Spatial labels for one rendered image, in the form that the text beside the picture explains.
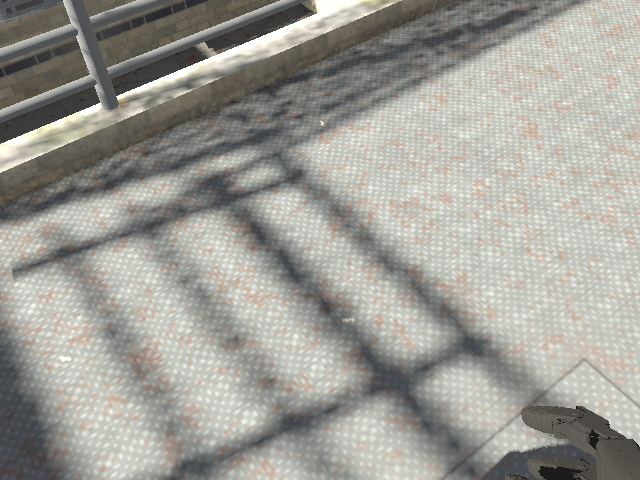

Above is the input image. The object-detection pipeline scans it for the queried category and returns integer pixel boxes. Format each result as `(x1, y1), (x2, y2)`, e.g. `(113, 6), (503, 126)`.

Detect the robot right hand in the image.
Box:
(505, 406), (640, 480)

